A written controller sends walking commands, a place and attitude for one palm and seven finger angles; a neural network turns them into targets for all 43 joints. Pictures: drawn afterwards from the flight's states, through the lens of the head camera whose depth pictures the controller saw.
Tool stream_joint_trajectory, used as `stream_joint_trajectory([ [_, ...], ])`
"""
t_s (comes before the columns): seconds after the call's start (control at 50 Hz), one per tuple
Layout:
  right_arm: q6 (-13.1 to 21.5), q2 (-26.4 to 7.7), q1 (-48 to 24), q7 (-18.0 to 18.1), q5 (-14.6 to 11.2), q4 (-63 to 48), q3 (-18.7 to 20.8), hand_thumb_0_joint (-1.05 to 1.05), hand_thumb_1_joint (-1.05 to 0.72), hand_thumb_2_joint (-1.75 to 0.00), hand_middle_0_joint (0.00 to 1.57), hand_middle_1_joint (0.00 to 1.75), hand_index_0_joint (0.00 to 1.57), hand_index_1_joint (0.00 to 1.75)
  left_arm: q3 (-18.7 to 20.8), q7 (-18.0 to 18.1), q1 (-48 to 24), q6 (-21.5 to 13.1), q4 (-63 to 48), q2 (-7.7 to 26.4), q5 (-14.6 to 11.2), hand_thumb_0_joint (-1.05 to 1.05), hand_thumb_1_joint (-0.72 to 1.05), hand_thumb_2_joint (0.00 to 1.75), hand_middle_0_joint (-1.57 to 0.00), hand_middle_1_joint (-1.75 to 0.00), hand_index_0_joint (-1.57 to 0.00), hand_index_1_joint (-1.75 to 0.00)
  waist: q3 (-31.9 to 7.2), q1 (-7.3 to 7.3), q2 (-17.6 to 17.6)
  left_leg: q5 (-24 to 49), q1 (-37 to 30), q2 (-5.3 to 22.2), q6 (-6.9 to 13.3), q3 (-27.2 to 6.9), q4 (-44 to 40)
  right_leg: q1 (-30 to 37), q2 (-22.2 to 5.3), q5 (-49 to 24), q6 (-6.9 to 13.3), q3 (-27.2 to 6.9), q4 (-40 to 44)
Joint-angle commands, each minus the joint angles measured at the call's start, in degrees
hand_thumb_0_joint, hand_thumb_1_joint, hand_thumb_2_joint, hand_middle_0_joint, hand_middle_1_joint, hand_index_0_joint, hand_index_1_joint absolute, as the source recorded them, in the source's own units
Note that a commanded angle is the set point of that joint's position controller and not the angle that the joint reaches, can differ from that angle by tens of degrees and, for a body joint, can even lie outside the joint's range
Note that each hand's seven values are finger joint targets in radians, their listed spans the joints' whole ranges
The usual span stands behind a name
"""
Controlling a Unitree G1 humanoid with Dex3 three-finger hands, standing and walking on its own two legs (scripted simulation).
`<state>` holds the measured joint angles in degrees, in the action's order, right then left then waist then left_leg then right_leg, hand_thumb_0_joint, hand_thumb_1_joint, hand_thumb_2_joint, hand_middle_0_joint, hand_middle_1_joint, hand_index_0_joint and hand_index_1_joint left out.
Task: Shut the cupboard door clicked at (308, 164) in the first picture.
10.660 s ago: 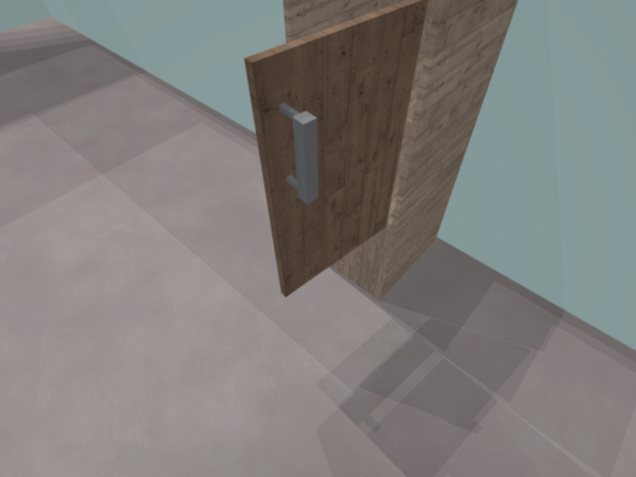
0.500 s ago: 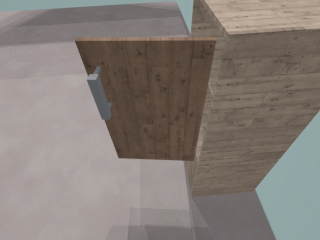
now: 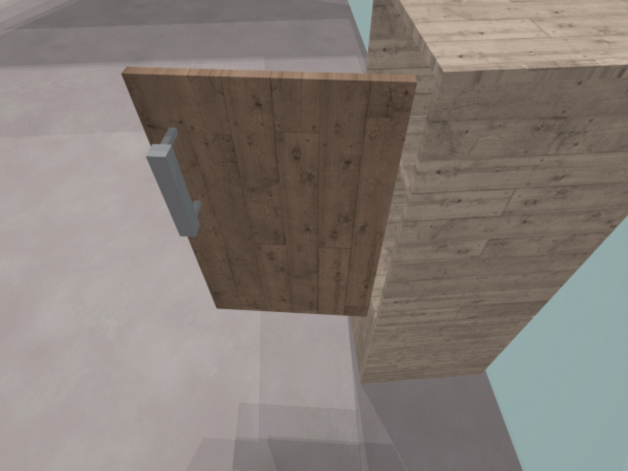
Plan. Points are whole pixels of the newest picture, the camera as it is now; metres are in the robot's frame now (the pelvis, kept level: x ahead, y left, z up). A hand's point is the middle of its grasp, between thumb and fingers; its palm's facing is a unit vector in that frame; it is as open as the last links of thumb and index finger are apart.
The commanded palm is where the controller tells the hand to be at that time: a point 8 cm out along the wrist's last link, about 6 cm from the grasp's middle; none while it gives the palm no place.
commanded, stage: look again from close up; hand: left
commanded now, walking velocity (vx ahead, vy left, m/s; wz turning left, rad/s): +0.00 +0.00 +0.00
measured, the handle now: (180, 184) +0.48 +0.23 +0.09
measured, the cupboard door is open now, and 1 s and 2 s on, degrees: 82 82 82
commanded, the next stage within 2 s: raise the hand and make a fist in 0.18 s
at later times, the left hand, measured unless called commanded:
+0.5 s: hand (180, 400) +0.20 +0.18 +0.00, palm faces +0.20 -0.98 -0.04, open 7.1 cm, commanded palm +0.11 +0.23 -0.05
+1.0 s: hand (161, 436) +0.16 +0.19 +0.00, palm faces -0.05 -1.00 -0.03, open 4.7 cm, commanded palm +0.13 +0.25 +0.00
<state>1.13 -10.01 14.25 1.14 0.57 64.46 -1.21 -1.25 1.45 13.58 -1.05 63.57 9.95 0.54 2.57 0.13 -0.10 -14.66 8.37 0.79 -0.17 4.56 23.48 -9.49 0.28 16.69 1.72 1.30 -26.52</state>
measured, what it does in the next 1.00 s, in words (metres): lowers itself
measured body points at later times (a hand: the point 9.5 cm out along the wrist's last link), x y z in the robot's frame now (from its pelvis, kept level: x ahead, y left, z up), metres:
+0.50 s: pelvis -0.01 -0.01 -0.03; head +0.01 -0.03 +0.42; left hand +0.18 +0.23 +0.00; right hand +0.14 -0.27 -0.13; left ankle -0.02 +0.12 -0.74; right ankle -0.03 -0.10 -0.74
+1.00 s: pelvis -0.06 +0.02 -0.07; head -0.02 +0.02 +0.38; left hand +0.16 +0.24 +0.00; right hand +0.10 -0.20 -0.14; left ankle -0.02 +0.13 -0.74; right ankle -0.03 -0.10 -0.74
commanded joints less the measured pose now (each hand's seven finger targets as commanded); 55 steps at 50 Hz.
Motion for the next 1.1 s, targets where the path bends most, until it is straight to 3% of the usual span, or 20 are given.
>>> stream_joint_trajectory([
  [0.0, 0.9, -6.0, 1.9, 0.6, 0.2, -1.5, 1.2, 0.00, -0.90, -0.90, 0.20, 0.30, 0.20, 0.30, 1.7, 0.6, 3.0, -0.8, -1.7, 7.8, 0.0, 0.00, 0.90, 0.90, -0.20, -0.30, -0.20, -0.30, -1.2, -0.38, -0.1, 11.2, -0.8, 5.5, 1.5, -4.6, -2.8, -0.7, -6.6, -16.9, 1.1, -6.1, 4.3],
  [0.24, 0.9, -7.4, -0.4, 0.9, 0.2, -1.9, 1.7, 0.00, -0.90, -0.90, 0.20, 0.30, 0.20, 0.30, 2.3, 0.6, 2.2, -1.1, -2.3, 9.0, 0.1, 0.00, 0.90, 0.90, -0.20, -0.30, -0.20, -0.30, -2.0, -0.45, 0.4, 14.0, -1.8, 5.7, 1.2, -4.3, -2.2, 1.0, -6.9, -23.0, 1.2, -6.1, 4.5],
  [0.26, 0.7, -7.1, -4.3, 0.4, -0.6, -5.6, 2.5, 0.00, -0.90, -0.90, 0.20, 0.30, 0.20, 0.30, 2.6, 3.2, 9.1, -1.9, -0.2, 7.3, 0.6, 0.00, 0.90, 0.90, -0.20, -0.30, -0.20, -0.30, -0.7, -2.13, 3.3, 10.4, 4.6, 5.6, -0.4, -0.9, 12.0, 1.8, -11.4, -47.7, -3.5, -9.9, 4.9],
  [0.28, 11.6, -17.2, 4.4, 8.0, -0.9, -20.1, 4.7, 0.00, -0.90, -0.90, 0.20, 0.30, 0.20, 0.30, 26.8, 2.3, -39.9, -19.8, -88.8, 42.8, -9.0, 0.00, 0.90, 0.90, -0.20, -0.30, -0.20, -0.30, -23.2, 5.13, 2.4, 19.1, -20.9, 3.5, 2.1, 0.1, 18.3, 0.9, -6.7, -39.1, -1.7, -6.5, -5.7],
  [0.3, 14.6, -10.6, -2.6, 8.1, -3.8, -20.7, 1.6, 0.00, -0.90, -0.90, 0.20, 0.30, 0.20, 0.30, 4.0, 3.0, -0.7, -14.3, -69.2, 12.1, -8.0, 0.00, 0.90, 0.90, -0.22, -0.32, -0.22, -0.32, -30.1, 2.38, -21.5, 32.1, -14.2, 0.1, 2.2, -4.2, 11.7, -0.9, -1.8, -29.3, -0.8, -1.0, -16.5],
  [0.32, 16.9, -9.2, -3.9, 6.3, -3.3, -23.3, 2.1, 0.00, -0.90, -0.90, 0.20, 0.30, 0.20, 0.30, 1.5, 3.3, 12.2, -6.4, -70.4, -0.8, -12.0, 0.00, 0.90, 0.90, -0.24, -0.34, -0.24, -0.34, -26.0, -1.26, -22.0, 42.8, -12.1, 2.3, 1.3, -5.4, 6.8, -5.7, -1.2, -16.4, -0.7, 4.3, -13.9],
  [0.34, 18.5, -9.8, -1.8, 4.3, -3.4, -23.1, 3.1, 0.00, -0.90, -0.90, 0.20, 0.30, 0.20, 0.30, 3.0, 3.4, 4.5, -7.2, -68.9, 1.9, -10.4, 0.00, 0.90, 0.90, -0.25, -0.36, -0.25, -0.36, -12.7, 2.83, -8.9, 37.8, -4.1, 2.9, 1.3, -6.5, 8.1, -11.9, -0.9, -13.1, -1.2, 3.4, -8.8],
  [0.36, 19.0, -10.4, -1.5, 3.8, -2.7, -24.9, 5.4, 0.00, -0.90, -0.90, 0.20, 0.30, 0.20, 0.30, 6.1, 1.9, 5.9, -8.9, -65.3, 1.9, -10.8, 0.00, 0.90, 0.90, -0.27, -0.38, -0.27, -0.38, -4.9, 3.06, -0.5, 29.1, 3.7, 1.4, 1.2, -5.8, 11.0, -14.4, -0.9, -19.3, -1.3, 3.7, -7.1],
  [0.4, 19.3, -10.2, -2.5, 2.4, -1.0, -27.3, 6.2, 0.00, -0.90, -0.90, 0.20, 0.30, 0.20, 0.30, 9.9, -2.7, 18.4, -15.3, -57.6, 1.3, -11.9, 0.00, 0.90, 0.90, -0.31, -0.42, -0.31, -0.42, -5.1, 0.71, 12.2, 17.9, 14.8, -1.0, 0.6, -5.7, 16.2, -16.3, -2.5, -28.5, -3.1, 2.9, -11.2],
  [0.42, 19.3, -9.8, -3.2, 1.6, -1.2, -29.0, 6.5, 0.00, -0.90, -0.90, 0.20, 0.30, 0.20, 0.30, 11.0, -6.3, 25.3, -19.1, -53.1, 0.4, -12.7, 0.00, 0.90, 0.90, -0.33, -0.44, -0.33, -0.44, -5.5, -1.96, 13.8, 15.7, 18.9, -2.1, -0.1, -5.0, 18.0, -14.5, -3.1, -33.3, -3.2, 1.6, -14.0],
  [0.46, 18.8, -9.3, -4.5, 0.1, -0.7, -30.7, 6.9, 0.00, -0.90, -0.90, 0.20, 0.30, 0.20, 0.30, 12.1, -14.0, 27.3, -28.6, -51.7, -0.4, -14.6, 0.00, 0.90, 0.90, -0.36, -0.48, -0.36, -0.48, -9.6, -3.35, 17.4, 11.0, 26.9, -2.9, -1.1, -4.2, 23.4, -16.5, -3.2, -34.2, -3.3, 0.5, -21.1],
  [0.5, 18.7, -9.9, -6.0, -0.8, -0.7, -33.6, 7.2, 0.00, -0.90, -0.90, 0.20, 0.30, 0.20, 0.30, 14.0, -22.2, 22.7, -36.7, -54.2, 4.4, -15.3, 0.00, 0.90, 0.90, -0.40, -0.52, -0.40, -0.52, -13.8, -3.17, 11.7, 6.0, 32.3, -3.6, -1.1, -3.8, 28.9, -20.0, -3.9, -26.8, -2.8, -3.5, -24.9],
  [0.54, 17.4, -10.5, -7.0, -0.7, -1.6, -37.7, 7.1, 0.00, -0.90, -0.90, 0.20, 0.30, 0.20, 0.30, 18.9, -26.2, 20.3, -36.1, -57.0, 9.9, -17.1, 0.00, 0.90, 0.90, -0.44, -0.56, -0.44, -0.56, -17.9, -4.65, 3.9, 2.1, 34.9, -4.4, -0.4, -2.6, 31.2, -19.7, -4.7, -15.0, -2.0, -7.8, -24.0],
  [0.62, 16.3, -9.5, -7.0, 1.8, -2.8, -43.4, 6.3, 0.00, -0.90, -0.90, 0.20, 0.30, 0.20, 0.30, 21.4, -23.6, 7.1, -31.1, -69.6, 11.9, -21.7, 0.00, 0.90, 0.90, -0.51, -0.64, -0.51, -0.64, -19.2, -2.26, 4.5, -7.6, 38.5, -3.5, 0.7, -3.0, 34.8, -24.1, -4.5, 11.6, -3.5, -13.1, -17.7],
  [0.68, 17.4, -9.8, -5.2, 3.0, -2.6, -44.0, 5.3, 0.00, -0.90, -0.90, 0.20, 0.30, 0.20, 0.30, 14.3, -20.2, -1.8, -32.7, -81.7, 9.6, -19.8, 0.00, 0.90, 0.90, -0.57, -0.70, -0.57, -0.70, -18.4, 0.82, -1.7, -9.9, 34.0, -1.9, 2.0, -4.6, 34.0, -30.8, -2.0, 20.3, -1.5, -8.8, -18.0],
  [0.72, 18.3, -10.6, -4.2, 3.9, -2.4, -43.5, 4.4, 0.00, -0.90, -0.90, 0.20, 0.30, 0.20, 0.30, 9.6, -19.2, -5.0, -32.7, -85.0, 8.7, -18.0, 0.00, 0.90, 0.90, -0.60, -0.74, -0.60, -0.74, -17.4, 3.04, -0.8, -11.1, 32.8, -1.2, 2.7, -6.0, 33.3, -33.0, -0.6, 20.3, -1.0, -6.4, -19.5],
  [0.78, 18.7, -11.2, -2.9, 4.6, -2.8, -42.5, 3.9, 0.00, -0.90, -0.90, 0.20, 0.30, 0.20, 0.30, 8.1, -19.1, -0.5, -28.2, -80.7, 8.9, -16.6, 0.00, 0.90, 0.90, -0.66, -0.80, -0.66, -0.80, -15.5, 2.73, -2.3, -12.9, 32.3, -1.2, 2.5, -7.3, 30.3, -32.5, 0.0, 18.6, -0.8, -3.6, -19.8],
  [0.86, 17.5, -10.2, -3.6, 4.4, -3.2, -43.7, 3.4, 0.00, -0.90, -0.90, 0.20, 0.30, 0.20, 0.30, 12.5, -17.3, 7.3, -19.0, -78.8, 10.8, -16.5, 0.00, 0.90, 0.90, -0.73, -0.88, -0.73, -0.88, -17.0, -0.99, -3.1, -10.4, 29.9, -1.5, 2.0, -7.6, 25.3, -26.4, -0.1, 15.2, -0.8, -1.3, -18.2],
  [0.92, 16.6, -9.1, -4.8, 4.3, -2.8, -43.9, 2.9, 0.00, -0.90, -0.90, 0.20, 0.30, 0.20, 0.30, 16.7, -13.9, 9.8, -15.6, -79.0, 11.8, -17.0, 0.00, 0.90, 0.90, -0.79, -0.94, -0.79, -0.94, -15.6, -2.58, -0.5, -8.8, 29.5, -1.4, 1.6, -7.8, 22.9, -23.5, 0.1, 14.1, -0.7, 0.2, -17.6],
  [1.08, 18.4, -10.4, -2.3, 2.9, -1.7, -43.6, 2.6, 0.00, -0.90, -0.90, 0.20, 0.30, 0.20, 0.30, 11.3, -12.7, 9.3, -20.0, -84.8, 8.0, -16.5, 0.00, 0.90, 0.90, -0.93, -1.10, -0.93, -1.10, -15.8, -0.60, -2.3, -3.7, 24.6, -0.9, 1.2, -8.2, 21.3, -24.0, 0.6, 5.0, -0.5, 3.2, -19.8],
])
